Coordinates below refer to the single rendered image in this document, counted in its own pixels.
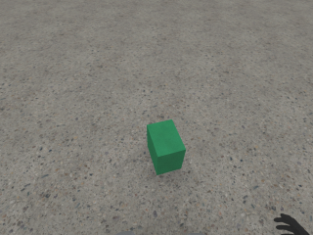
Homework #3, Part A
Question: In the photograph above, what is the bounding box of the carton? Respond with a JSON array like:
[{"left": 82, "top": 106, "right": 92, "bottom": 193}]
[{"left": 147, "top": 119, "right": 186, "bottom": 175}]

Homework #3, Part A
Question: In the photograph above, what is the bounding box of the right robot hand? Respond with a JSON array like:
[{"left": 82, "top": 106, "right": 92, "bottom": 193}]
[{"left": 274, "top": 213, "right": 309, "bottom": 235}]

